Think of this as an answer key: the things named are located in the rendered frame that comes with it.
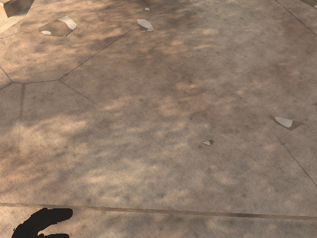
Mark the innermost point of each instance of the robot left hand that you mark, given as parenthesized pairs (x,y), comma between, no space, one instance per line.
(40,220)

